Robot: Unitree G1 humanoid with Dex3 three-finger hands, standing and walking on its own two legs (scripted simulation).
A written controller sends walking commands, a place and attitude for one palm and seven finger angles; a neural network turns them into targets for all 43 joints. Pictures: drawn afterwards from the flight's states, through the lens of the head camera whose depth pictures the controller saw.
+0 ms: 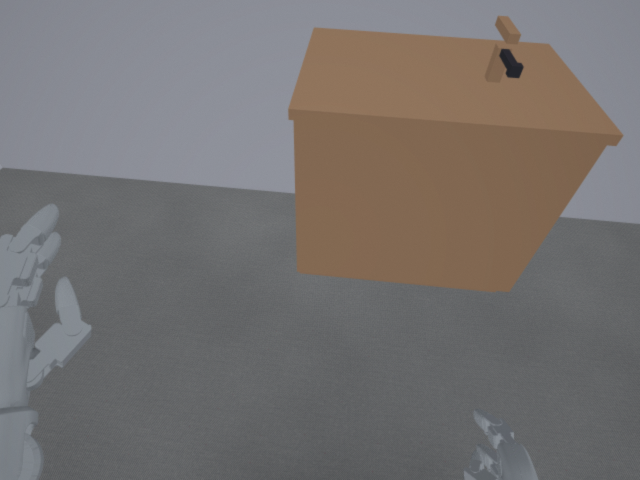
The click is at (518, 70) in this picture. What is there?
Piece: tap's lever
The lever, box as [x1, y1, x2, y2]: [506, 62, 523, 77]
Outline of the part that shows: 510,62 506,71 507,76 518,77 523,66 521,63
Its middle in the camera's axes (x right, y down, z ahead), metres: +0.48 -0.42 +0.96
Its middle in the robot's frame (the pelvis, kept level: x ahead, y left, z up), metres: +1.03 -0.42 +0.08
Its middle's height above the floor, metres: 0.85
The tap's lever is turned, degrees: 0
